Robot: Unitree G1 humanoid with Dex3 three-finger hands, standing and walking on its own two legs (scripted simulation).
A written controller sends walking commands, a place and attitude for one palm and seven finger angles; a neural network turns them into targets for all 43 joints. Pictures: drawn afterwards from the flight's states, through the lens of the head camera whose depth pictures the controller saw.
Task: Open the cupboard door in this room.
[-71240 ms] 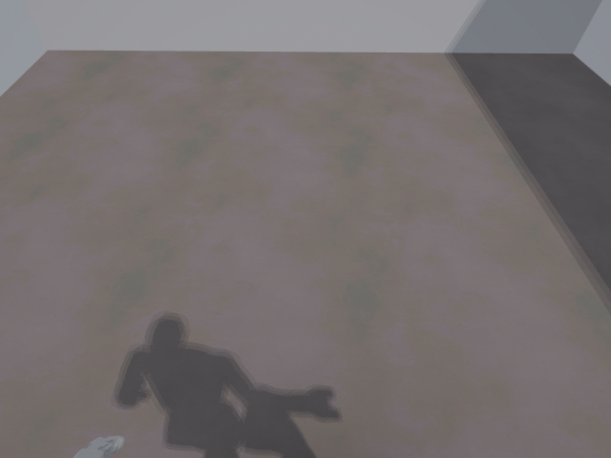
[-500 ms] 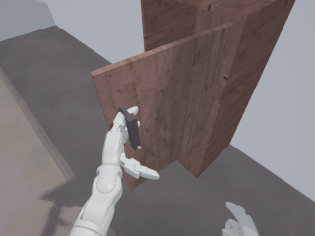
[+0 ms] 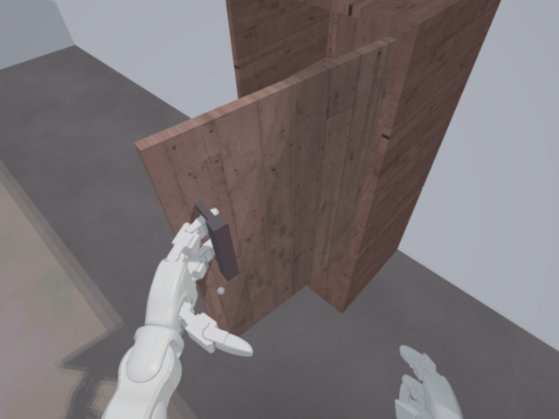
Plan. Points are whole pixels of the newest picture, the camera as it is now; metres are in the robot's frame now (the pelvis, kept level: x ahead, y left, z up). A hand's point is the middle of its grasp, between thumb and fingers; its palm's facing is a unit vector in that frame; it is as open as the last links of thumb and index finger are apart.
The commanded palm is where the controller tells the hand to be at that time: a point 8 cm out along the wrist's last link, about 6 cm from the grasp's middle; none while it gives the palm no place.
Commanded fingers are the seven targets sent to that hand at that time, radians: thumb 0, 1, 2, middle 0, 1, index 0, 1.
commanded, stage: slide the hand sideways off the handle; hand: left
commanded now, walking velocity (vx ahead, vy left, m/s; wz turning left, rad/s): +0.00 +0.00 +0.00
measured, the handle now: (216, 241) +0.34 +0.12 +0.08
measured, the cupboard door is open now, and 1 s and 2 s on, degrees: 82 82 82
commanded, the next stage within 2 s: draw the hand back to the body in 0.56 s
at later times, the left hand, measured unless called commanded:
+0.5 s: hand (169, 322) +0.22 +0.16 +0.08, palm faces +0.06 -1.00 -0.06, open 16.1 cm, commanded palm +0.17 +0.22 +0.08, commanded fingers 0.00 -0.50 0.30 -0.15 -0.30 -0.15 -0.30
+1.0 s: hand (126, 325) +0.20 +0.19 +0.11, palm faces +0.05 -1.00 -0.07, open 16.3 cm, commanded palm +0.16 +0.25 +0.11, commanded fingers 0.00 -0.50 0.30 -0.15 -0.30 -0.15 -0.30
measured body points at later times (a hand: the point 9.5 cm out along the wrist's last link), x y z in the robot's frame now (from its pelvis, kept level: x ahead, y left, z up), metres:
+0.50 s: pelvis +0.02 -0.01 -0.01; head +0.04 -0.03 +0.44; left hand +0.21 +0.21 +0.09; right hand +0.21 -0.22 -0.09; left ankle -0.02 +0.11 -0.72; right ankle +0.03 -0.10 -0.72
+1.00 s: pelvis +0.01 +0.01 -0.01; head +0.01 +0.00 +0.44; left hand +0.19 +0.25 +0.11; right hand +0.20 -0.19 -0.07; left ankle -0.02 +0.11 -0.72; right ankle +0.03 -0.10 -0.72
